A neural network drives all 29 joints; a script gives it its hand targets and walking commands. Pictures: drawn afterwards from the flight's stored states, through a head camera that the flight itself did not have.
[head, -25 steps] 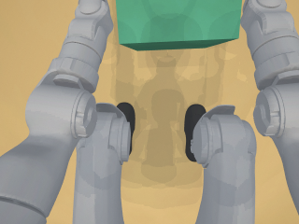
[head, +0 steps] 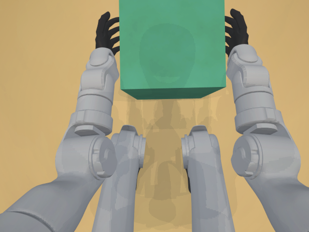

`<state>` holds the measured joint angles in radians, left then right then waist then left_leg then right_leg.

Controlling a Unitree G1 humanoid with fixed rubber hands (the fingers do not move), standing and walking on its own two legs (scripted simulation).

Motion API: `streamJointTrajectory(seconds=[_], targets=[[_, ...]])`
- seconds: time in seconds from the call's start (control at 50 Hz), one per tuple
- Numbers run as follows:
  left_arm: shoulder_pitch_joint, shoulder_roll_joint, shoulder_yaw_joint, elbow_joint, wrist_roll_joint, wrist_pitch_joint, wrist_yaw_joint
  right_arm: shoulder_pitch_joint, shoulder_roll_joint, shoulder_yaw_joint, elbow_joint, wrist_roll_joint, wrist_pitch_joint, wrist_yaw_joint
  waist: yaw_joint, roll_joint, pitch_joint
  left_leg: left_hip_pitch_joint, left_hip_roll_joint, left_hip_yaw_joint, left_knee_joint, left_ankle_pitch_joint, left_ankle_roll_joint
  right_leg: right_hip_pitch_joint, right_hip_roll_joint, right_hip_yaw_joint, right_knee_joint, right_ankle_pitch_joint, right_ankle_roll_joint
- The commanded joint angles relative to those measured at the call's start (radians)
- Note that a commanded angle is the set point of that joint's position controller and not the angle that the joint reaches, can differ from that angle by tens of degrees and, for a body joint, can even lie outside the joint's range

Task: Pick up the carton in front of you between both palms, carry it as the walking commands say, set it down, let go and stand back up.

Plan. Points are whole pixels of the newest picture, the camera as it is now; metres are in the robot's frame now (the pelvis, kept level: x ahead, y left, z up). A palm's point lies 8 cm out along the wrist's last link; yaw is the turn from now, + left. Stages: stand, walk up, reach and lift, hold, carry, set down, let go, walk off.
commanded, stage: reach and lift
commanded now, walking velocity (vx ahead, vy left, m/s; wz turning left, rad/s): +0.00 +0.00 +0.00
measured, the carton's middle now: (169, 57) +0.51 -0.02 -0.15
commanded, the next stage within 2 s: none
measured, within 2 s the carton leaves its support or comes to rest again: neither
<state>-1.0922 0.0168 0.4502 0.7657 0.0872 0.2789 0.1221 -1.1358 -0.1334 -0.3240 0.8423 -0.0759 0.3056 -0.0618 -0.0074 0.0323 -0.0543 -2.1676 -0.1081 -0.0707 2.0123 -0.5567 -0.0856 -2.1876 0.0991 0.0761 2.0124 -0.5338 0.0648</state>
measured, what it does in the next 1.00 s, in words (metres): rises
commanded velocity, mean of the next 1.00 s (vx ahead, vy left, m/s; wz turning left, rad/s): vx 0.00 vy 0.00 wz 0.00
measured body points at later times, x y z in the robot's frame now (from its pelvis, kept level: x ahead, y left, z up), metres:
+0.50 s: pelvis +0.02 +0.00 +0.13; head +0.24 -0.01 +0.52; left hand +0.49 +0.14 +0.07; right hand +0.48 -0.17 +0.06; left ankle +0.11 +0.13 -0.39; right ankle +0.12 -0.13 -0.39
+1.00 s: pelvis +0.08 +0.00 +0.27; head +0.18 -0.01 +0.71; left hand +0.44 +0.14 +0.23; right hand +0.44 -0.16 +0.23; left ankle +0.11 +0.13 -0.39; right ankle +0.11 -0.13 -0.39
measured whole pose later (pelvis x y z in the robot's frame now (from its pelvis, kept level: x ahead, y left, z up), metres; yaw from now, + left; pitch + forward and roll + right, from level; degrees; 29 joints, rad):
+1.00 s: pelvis +0.08 +0.00 +0.27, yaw -1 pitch +23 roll +0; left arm -0.47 -0.13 0.36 0.61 0.18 0.28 0.06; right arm -0.47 0.09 -0.32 0.62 -0.18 0.30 -0.03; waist 0.00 0.02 -0.22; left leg -1.03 -0.09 -0.13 1.06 -0.43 -0.03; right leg -1.04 0.08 0.13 1.05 -0.42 0.03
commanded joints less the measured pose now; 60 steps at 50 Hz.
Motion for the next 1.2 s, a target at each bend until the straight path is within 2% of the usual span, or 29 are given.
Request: streamJointTrajectory(seconds=[0.0, 0.08, 0.16, 0.4, 0.54, 0.82, 1.02, 1.18], targets=[[-0.67, -1.016, -0.427, 0.003, -0.028, 0.02, -0.246, -0.608, 1.082, 0.365, -0.045, 0.043, 0.002, 0.251, 0.005, -0.061, -0.947, 0.473, -0.081, 0.168, -0.264, 0.083, 0.061, 0.566, 0.067, -0.158, -0.289, 0.079, -0.048], [-0.657, -1.037, -0.398, 0.028, -0.001, 0.022, -0.261, -0.588, 1.092, 0.316, -0.021, -0.001, 0.0, 0.257, -0.011, -0.05, -0.982, 0.523, -0.084, 0.163, -0.334, 0.091, 0.06, 0.627, 0.068, -0.156, -0.355, 0.092, -0.052], [-0.623, -1.064, -0.409, 0.019, 0.003, 0.03, -0.273, -0.552, 1.117, 0.318, -0.035, -0.012, 0.006, 0.263, -0.02, -0.04, -1.038, 0.593, -0.086, 0.162, -0.396, 0.111, 0.055, 0.708, 0.067, -0.156, -0.414, 0.118, -0.049], [-0.441, -1.151, -0.588, -0.088, -0.069, 0.051, -0.288, -0.397, 1.218, 0.5, -0.185, 0.07, 0.026, 0.27, -0.01, -0.046, -1.136, 0.841, -0.085, 0.14, -0.554, 0.239, 0.043, 0.965, 0.071, -0.141, -0.559, 0.256, -0.032], [-0.303, -1.176, -0.628, -0.092, -0.077, 0.046, -0.287, -0.268, 1.239, 0.531, -0.196, 0.07, 0.02, 0.261, -0.011, -0.043, -1.025, 0.961, -0.082, 0.11, -0.675, 0.244, 0.043, 1.084, 0.071, -0.118, -0.677, 0.257, -0.034], [-0.014, -1.186, -0.639, -0.085, -0.03, 0.006, -0.284, 0.008, 1.256, 0.528, -0.194, 0.025, -0.022, 0.252, -0.003, -0.034, -0.794, 1.265, -0.054, 0.038, -0.965, 0.318, 0.061, 1.372, 0.052, -0.05, -0.96, 0.333, -0.047], [0.189, -1.181, -0.69, -0.135, -0.014, 0.01, -0.291, 0.203, 1.256, 0.58, -0.248, 0.015, -0.019, 0.252, 0.001, -0.036, -0.649, 1.536, -0.026, -0.004, -1.19, 0.447, 0.069, 1.636, 0.031, -0.009, -1.183, 0.453, -0.053], [0.324, -1.172, -0.75, -0.208, -0.029, 0.076, -0.309, 0.333, 1.261, 0.631, -0.326, 0.029, 0.042, 0.261, 0.005, -0.032, -0.516, 1.769, -0.004, -0.02, -1.375, 0.573, 0.067, 1.852, 0.014, 0.009, -1.366, 0.568, -0.052]])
